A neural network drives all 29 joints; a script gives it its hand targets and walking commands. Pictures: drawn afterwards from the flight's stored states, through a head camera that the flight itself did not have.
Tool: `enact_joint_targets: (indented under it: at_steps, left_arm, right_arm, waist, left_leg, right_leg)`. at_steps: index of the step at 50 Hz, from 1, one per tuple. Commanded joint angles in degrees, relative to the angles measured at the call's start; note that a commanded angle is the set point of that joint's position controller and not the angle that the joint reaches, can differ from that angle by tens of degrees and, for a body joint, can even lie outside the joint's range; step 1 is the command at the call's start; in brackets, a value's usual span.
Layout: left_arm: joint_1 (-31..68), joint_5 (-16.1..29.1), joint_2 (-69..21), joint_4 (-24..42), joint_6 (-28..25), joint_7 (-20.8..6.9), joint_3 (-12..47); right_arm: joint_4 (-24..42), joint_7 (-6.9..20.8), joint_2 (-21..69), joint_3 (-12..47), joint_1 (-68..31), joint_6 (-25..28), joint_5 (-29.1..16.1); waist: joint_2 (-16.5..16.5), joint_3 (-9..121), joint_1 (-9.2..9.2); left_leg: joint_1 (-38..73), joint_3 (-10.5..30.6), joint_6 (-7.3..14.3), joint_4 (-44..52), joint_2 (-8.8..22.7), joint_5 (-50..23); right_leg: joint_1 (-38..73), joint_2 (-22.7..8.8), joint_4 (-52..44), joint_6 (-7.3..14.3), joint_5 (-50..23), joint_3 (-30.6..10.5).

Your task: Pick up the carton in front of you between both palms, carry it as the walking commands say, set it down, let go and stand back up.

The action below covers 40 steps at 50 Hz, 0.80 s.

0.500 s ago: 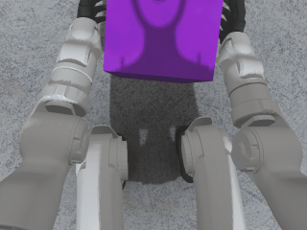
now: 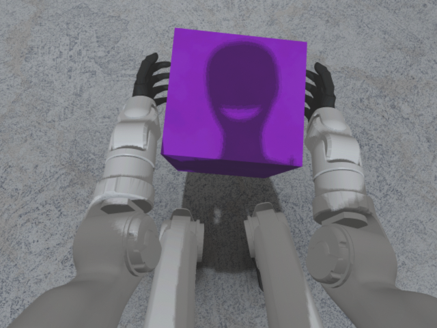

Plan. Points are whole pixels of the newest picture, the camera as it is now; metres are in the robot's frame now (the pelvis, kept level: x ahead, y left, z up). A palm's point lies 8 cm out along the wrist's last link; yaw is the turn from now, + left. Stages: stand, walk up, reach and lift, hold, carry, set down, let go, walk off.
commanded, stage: reach and lift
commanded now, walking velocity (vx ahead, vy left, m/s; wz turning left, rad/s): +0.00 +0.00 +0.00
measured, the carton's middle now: (229, 119) +0.48 -0.02 -0.13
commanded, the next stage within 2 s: none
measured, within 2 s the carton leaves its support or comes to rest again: neither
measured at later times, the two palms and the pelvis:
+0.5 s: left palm (104, 81) +0.45 +0.13 +0.09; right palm (372, 83) +0.44 -0.17 +0.10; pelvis +0.05 +0.00 +0.14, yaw +0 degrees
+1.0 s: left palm out of the picture +0.41 +0.14 +0.25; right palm out of the picture +0.41 -0.16 +0.25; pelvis +0.10 -0.01 +0.26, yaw +0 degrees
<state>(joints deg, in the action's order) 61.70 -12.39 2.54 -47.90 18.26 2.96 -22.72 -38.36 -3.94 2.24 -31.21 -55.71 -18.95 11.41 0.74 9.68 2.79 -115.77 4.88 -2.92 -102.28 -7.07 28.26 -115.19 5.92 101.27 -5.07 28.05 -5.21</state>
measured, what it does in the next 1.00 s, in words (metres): rises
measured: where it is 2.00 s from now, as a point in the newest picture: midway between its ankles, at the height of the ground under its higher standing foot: (223, 274)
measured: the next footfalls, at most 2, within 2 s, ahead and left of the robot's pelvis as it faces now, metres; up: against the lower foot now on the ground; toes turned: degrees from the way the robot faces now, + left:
none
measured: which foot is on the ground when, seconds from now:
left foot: down 0.00-1.00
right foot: down 0.00-1.00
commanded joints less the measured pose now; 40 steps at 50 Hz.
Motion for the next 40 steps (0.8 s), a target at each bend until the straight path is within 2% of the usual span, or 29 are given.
enact_joint_targets:
  at_steps: [1, 11, 24, 40]
  left_arm:
    - [31.9, 8.1, -62.3, 1.4, -0.8, -13.2, 24.8]
    - [23.0, 12.1, -66.7, 8.0, -0.3, -13.1, 33.4]
    - [8.6, 10.4, -67.8, 7.8, -2.1, -12.7, 33.7]
    - [-8.3, 9.1, -67.8, 12.7, -2.4, -13.1, 37.4]
  right_arm:
    - [-1.6, 14.9, 58.7, 32.8, -37.7, -0.2, -8.4]
    - [1.7, 14.9, 62.1, 40.7, -27.5, -0.7, -11.6]
    - [-0.1, 14.5, 63.0, 41.0, -12.7, 1.2, -9.3]
    - [2.5, 14.8, 63.1, 44.9, 4.6, 1.9, -7.5]
  waist:
    - [1.8, 56.8, 0.70]
    - [1.9, 55.8, 0.34]
    - [0.6, 42.6, -0.56]
    - [-0.4, 29.3, -1.61]
  left_leg:
    - [35.0, -8.9, 1.9, 14.0, -3.6, -5.2]
    - [46.1, -7.6, 1.1, 21.7, -3.6, -9.9]
    - [60.4, -4.2, 1.6, 36.2, -2.8, -12.6]
    - [83.2, -0.6, 2.4, 56.4, -0.4, -21.9]
  right_leg:
    - [32.4, 4.0, -12.4, 2.5, -6.4, 10.8]
    - [44.0, 4.2, -20.1, 2.5, -11.1, 8.9]
    - [58.2, 3.5, -34.7, 3.3, -13.1, 5.4]
    - [82.6, 1.3, -55.0, 4.3, -22.3, 1.2]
